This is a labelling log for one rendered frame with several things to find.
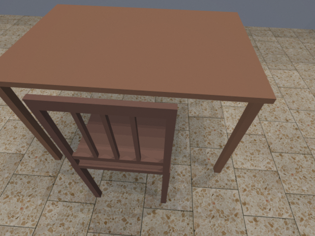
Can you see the chair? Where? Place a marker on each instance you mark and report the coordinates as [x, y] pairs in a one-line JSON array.
[[121, 135]]

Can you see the table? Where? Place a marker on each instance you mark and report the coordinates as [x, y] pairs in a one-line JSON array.
[[174, 53]]

